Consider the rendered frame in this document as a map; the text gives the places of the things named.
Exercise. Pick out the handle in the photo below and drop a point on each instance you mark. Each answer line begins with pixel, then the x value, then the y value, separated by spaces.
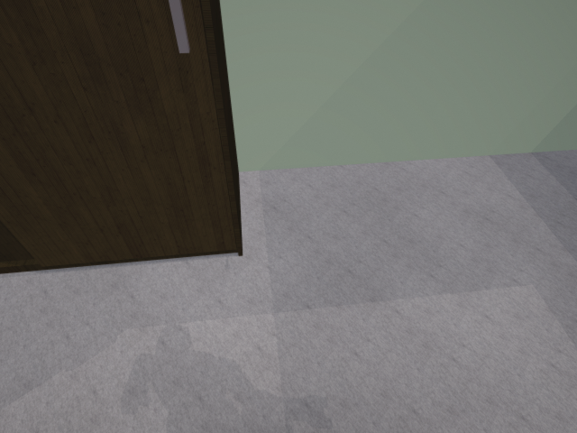
pixel 179 25

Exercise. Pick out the wardrobe door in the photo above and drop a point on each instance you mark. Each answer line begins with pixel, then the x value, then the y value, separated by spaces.
pixel 10 248
pixel 110 146

